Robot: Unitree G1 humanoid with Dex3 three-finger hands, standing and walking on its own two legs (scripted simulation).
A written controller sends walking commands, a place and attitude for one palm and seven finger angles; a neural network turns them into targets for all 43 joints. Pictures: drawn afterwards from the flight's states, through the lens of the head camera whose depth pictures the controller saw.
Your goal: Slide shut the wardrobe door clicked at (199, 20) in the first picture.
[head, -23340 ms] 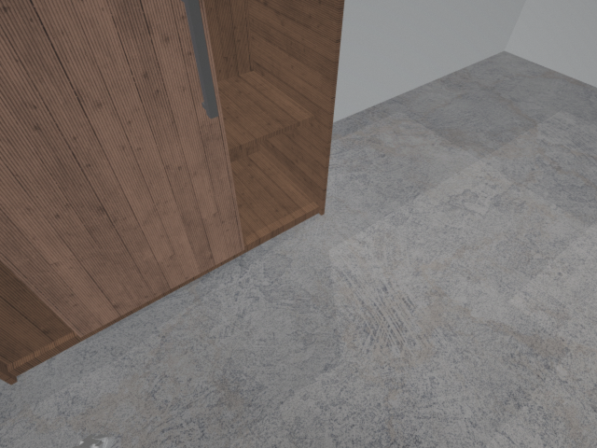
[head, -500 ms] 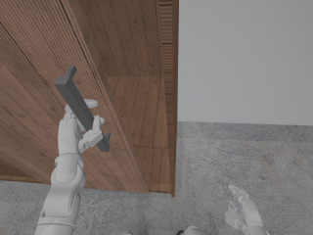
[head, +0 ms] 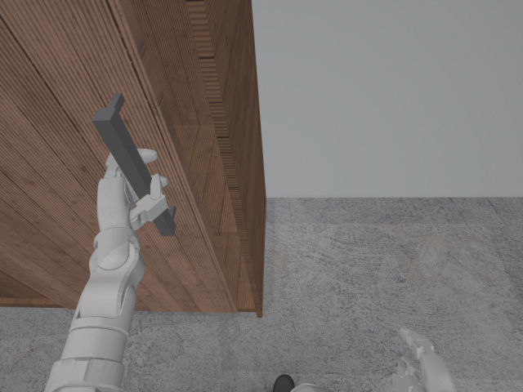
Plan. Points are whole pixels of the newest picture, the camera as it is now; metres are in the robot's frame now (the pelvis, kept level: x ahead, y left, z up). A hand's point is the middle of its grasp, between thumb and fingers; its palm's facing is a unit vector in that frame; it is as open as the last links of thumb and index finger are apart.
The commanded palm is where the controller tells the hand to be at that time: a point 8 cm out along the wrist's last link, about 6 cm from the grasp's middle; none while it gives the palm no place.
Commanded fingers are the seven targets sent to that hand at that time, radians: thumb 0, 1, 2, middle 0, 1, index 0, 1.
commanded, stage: step sideways, sliding the door along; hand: left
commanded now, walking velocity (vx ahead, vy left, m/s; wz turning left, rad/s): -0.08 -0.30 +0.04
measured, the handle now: (147, 175) +0.40 +0.22 +0.10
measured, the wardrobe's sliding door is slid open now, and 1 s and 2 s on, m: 0.07 0.00 0.00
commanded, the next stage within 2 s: stop walking and hold the door there in 1.56 s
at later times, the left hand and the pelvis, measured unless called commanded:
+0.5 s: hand (196, 197) +0.36 +0.13 +0.10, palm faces +0.33 -0.93 -0.13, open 6.2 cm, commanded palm +0.33 +0.12 +0.11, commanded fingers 0.00 0.90 0.90 -0.45 -1.40 -0.45 -1.40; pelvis +0.01 -0.07 +0.00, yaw +4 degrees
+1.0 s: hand (205, 195) +0.36 +0.12 +0.10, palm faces +0.39 -0.92 -0.08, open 6.4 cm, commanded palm +0.33 +0.09 +0.11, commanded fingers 0.00 0.90 0.90 -0.45 -1.40 -0.45 -1.40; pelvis +0.03 -0.10 +0.01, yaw +6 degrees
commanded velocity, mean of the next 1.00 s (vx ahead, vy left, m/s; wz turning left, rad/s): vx -0.26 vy -0.29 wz -0.03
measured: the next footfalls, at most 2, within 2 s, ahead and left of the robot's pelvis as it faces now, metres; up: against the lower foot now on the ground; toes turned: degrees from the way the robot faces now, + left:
right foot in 0.38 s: +0.13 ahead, -0.17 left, +0.00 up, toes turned +4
left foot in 0.56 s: +0.03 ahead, +0.08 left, +0.00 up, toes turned +12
